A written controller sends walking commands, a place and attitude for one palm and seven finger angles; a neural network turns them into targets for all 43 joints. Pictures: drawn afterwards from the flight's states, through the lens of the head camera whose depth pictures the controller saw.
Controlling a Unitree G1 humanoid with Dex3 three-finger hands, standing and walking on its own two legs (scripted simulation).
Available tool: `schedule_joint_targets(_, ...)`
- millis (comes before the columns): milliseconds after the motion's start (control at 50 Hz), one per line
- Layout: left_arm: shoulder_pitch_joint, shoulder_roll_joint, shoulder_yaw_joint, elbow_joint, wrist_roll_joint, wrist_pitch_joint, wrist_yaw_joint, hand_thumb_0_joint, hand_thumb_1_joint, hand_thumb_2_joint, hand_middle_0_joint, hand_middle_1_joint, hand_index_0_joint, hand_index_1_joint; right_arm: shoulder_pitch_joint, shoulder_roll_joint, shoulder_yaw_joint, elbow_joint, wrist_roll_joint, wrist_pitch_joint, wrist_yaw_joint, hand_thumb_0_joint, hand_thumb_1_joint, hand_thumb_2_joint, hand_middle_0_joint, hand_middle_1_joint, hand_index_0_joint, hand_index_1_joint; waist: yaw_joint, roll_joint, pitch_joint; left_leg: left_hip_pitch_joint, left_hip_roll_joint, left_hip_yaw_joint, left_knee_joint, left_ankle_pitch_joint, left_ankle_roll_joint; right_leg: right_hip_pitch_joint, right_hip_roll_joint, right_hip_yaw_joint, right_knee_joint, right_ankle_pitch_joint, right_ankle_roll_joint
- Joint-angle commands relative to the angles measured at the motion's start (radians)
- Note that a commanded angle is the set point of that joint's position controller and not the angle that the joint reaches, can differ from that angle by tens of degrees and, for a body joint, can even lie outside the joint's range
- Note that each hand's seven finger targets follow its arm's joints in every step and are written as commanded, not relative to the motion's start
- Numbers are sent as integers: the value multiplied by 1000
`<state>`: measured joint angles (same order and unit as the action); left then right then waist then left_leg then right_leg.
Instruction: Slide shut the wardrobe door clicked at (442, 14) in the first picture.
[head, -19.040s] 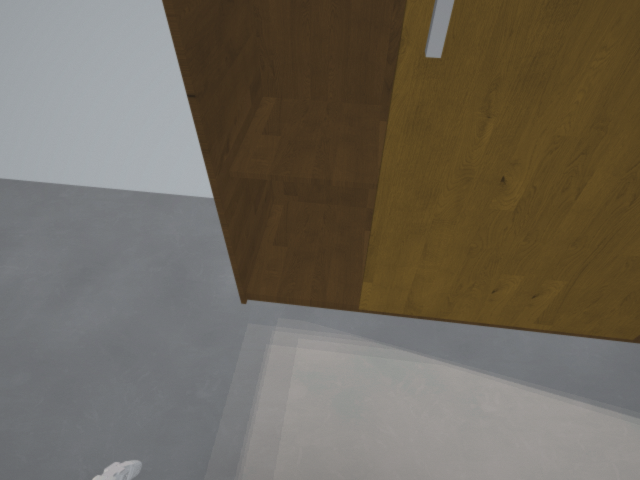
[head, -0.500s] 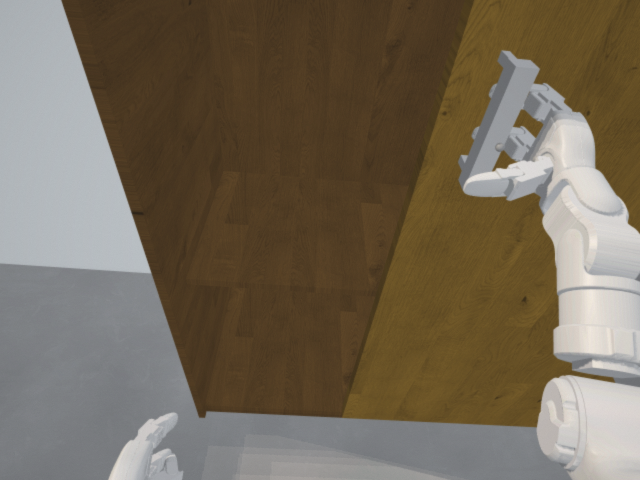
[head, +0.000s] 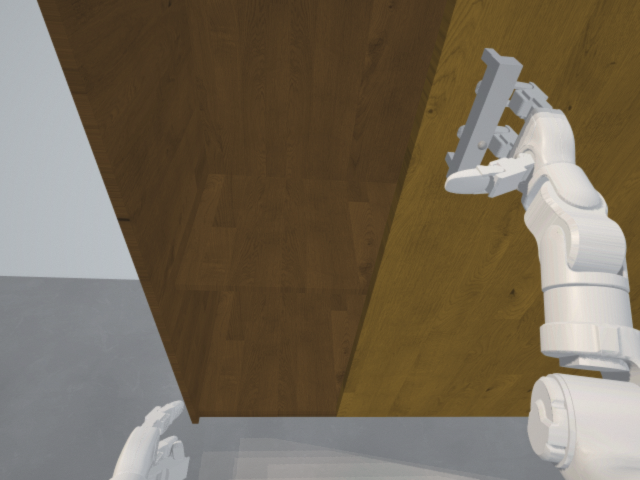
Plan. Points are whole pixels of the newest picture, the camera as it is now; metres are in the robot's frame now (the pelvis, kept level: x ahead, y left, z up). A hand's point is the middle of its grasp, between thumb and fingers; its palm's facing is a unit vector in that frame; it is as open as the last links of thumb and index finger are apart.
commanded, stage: slide the fingers in behind the handle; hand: right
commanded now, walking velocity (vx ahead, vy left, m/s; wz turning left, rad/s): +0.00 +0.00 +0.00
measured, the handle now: (473, 120) +0.47 -0.14 +0.27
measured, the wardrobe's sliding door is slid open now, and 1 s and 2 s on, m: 0.42 0.42 0.42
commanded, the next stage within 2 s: grip the handle and tug to test in 0.18 s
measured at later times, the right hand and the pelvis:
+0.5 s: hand (484, 144) +0.41 -0.14 +0.27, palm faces -0.02 +1.00 -0.03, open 13.3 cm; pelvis +0.00 +0.00 +0.00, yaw +0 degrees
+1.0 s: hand (481, 142) +0.41 -0.14 +0.27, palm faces -0.02 +1.00 -0.02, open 7.4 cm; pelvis +0.01 -0.01 +0.00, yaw +1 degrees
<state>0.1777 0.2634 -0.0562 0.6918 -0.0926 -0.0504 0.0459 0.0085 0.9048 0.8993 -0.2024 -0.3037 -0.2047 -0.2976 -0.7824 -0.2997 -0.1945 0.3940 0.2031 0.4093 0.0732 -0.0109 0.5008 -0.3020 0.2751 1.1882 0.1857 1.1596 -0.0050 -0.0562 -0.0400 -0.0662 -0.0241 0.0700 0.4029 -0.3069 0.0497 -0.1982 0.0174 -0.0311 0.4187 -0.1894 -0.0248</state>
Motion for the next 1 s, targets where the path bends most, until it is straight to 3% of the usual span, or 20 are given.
schedule_joint_targets(0, -133, 113, 39, -157, 5, -51, 10, 0, 900, 900, -200, -300, -200, -300, -532, -153, -20, -249, 21, -76, 31, 0, 500, -300, 300, 1200, 300, 1200, 20, 51, -300, -90, 17, -56, -36, 486, -22, 284, 5, 63, 19, 293, -45)
schedule_joint_targets(40, -131, 114, 40, -152, 6, -47, 11, 0, 900, 900, -200, -300, -200, -300, -532, -151, -12, -241, 20, -79, 32, 0, 500, -300, 300, 1200, 300, 1200, 20, 68, -288, -80, 19, -55, -39, 489, -21, 268, 5, 61, 20, 293, -46)
schedule_joint_targets(60, -133, 115, 40, -156, 5, -48, 10, 0, 900, 900, -200, -300, -200, -300, -539, -174, -30, -260, 18, -82, 30, 0, 500, -300, 300, 1200, 300, 1200, 20, 48, -295, -81, 18, -55, -39, 487, -20, 275, 4, 63, 16, 294, -45)
schedule_joint_targets(120, -139, 110, 38, -166, 6, -51, 6, 0, 900, 900, -200, -300, -200, -300, -515, -152, -20, -285, 22, -80, 35, 0, 500, -300, 300, 1200, 300, 1200, 15, 30, -312, -79, 17, -52, -31, 503, -18, 295, 6, 66, 20, 319, -41)
schedule_joint_targets(180, -140, 117, 40, -171, 8, -46, 8, 0, 900, 900, -200, -300, -200, -300, -472, -207, -74, -286, 28, -80, 39, 0, 500, -300, 300, 1200, 300, 1200, 4, 98, -317, -43, 19, -55, -31, 536, -26, 264, 6, 61, 17, 316, -48)
schedule_joint_targets(200, -144, 119, 39, -173, 5, -42, 10, 0, 900, 900, -200, -300, -200, -300, -464, -222, -82, -276, 26, -76, 41, 0, 500, -300, 300, 1200, 300, 1200, 1, 82, -309, -43, 20, -57, -32, 529, -24, 260, 6, 58, 14, 311, -47)
schedule_joint_targets(240, -145, 112, 37, -168, 3, -41, 10, 0, 900, 900, -200, -300, -200, -300, -494, -151, -13, -272, 30, -77, 45, 0, 500, -300, 300, 1200, 300, 1200, 16, 82, -276, -69, 19, -51, -40, 489, -23, 255, 5, 57, 14, 288, -47)
schedule_joint_targets(260, -142, 115, 39, -166, 2, -45, 10, 0, 900, 900, -200, -300, -200, -300, -507, -164, -25, -268, 29, -76, 43, 0, 500, -300, 300, 1200, 300, 1200, 21, 74, -268, -88, 16, -51, -42, 476, -23, 263, 1, 61, 13, 280, -46)
schedule_joint_targets(320, -134, 115, 40, -161, 3, -46, 11, 0, 900, 900, -200, -300, -200, -300, -530, -173, -30, -253, 22, -65, 33, 0, 360, -360, 315, 1220, 315, 1220, 24, 27, -269, -111, 15, -54, -47, 442, -20, 277, 2, 64, 12, 267, -42)
schedule_joint_targets(340, -129, 115, 40, -156, 5, -43, 12, 0, 900, 900, -200, -300, -200, -300, -512, -183, -37, -236, 22, -64, 29, 0, 313, -380, 320, 1227, 320, 1227, 19, 54, -263, -93, 17, -53, -49, 444, -19, 256, 2, 63, 14, 267, -44)
schedule_joint_targets(420, -128, 119, 42, -163, 5, -42, 13, 0, 900, 900, -200, -300, -200, -300, -506, -212, -65, -240, 19, -64, 32, 0, 127, -460, 340, 1253, 340, 1253, 13, 52, -304, -72, 17, -52, -38, 468, -19, 267, 2, 62, 8, 287, -41)
schedule_joint_targets(480, -132, 114, 42, -168, 4, -45, 6, 0, 900, 900, -200, -300, -200, -300, -499, -167, -32, -263, 21, -71, 32, 0, -13, -520, 355, 1273, 355, 1273, 16, 29, -300, -86, 15, -51, -38, 475, -17, 285, 0, 65, 14, 304, -41)
schedule_joint_targets(520, -135, 114, 41, -172, 2, -43, 8, 0, 900, 900, -200, -300, -200, -300, -496, -152, -22, -260, 25, -67, 33, 0, -107, -560, 365, 1287, 365, 1287, 18, 52, -294, -93, 13, -49, -39, 462, -18, 285, -1, 67, 12, 297, -41)
schedule_joint_targets(580, -125, 120, 43, -162, 3, -43, 10, 0, 900, 900, -200, -300, -200, -300, -512, -174, -37, -233, 24, -67, 29, 0, -247, -620, 380, 1307, 380, 1307, 22, 81, -286, -93, 12, -49, -44, 437, -20, 267, -3, 69, 6, 267, -42)
schedule_joint_targets(620, -130, 115, 43, -165, 2, -46, 11, 0, 900, 900, -200, -300, -200, -300, -530, -141, -5, -252, 21, -68, 31, 0, -340, -660, 390, 1320, 390, 1320, 27, 41, -288, -108, 13, -51, -45, 434, -19, 289, -2, 67, 7, 274, -42)
schedule_joint_targets(700, -124, 120, 43, -168, 7, -43, 8, 0, 900, 900, -200, -300, -200, -300, -496, -197, -57, -268, 18, -68, 24, 0, -527, -740, 410, 1347, 410, 1347, 13, 46, -313, -75, 15, -51, -38, 480, -16, 287, -2, 67, 11, 317, -41)
schedule_joint_targets(740, -123, 119, 44, -167, 8, -39, 8, 0, 900, 900, -200, -300, -200, -300, -477, -187, -48, -266, 21, -71, 30, 0, -620, -780, 420, 1360, 420, 1360, 12, 80, -308, -58, 17, -49, -39, 491, -18, 270, -3, 63, 13, 319, -43)
schedule_joint_targets(860, -133, 117, 43, -176, 5, -40, 5, 0, 900, 900, -200, -300, -200, -300, -474, -169, -36, -299, 22, -65, 28, 0, -900, -900, 450, 1400, 450, 1400, 14, 46, -295, -82, 12, -45, -38, 473, -15, 286, -8, 69, 11, 320, -39)
schedule_joint_targets(940, -131, 116, 43, -176, 8, -33, 4, 0, 900, 900, -200, -300, -200, -300, -451, -154, -24, -310, 20, -54, 20, 0, -900, -900, 450, 1400, 450, 1400, 11, 63, -294, -72, 13, -42, -37, 486, -16, 278, -6, 65, 15, 337, -39)
schedule_joint_targets(980, -138, 114, 45, -180, 7, -34, 2, 0, 900, 900, -200, -300, -200, -300, -460, -152, -26, -331, 13, -50, 16, 0, -900, -900, 450, 1400, 450, 1400, 13, 37, -309, -81, 12, -46, -32, 486, -16, 297, -6, 66, 14, 337, -38)
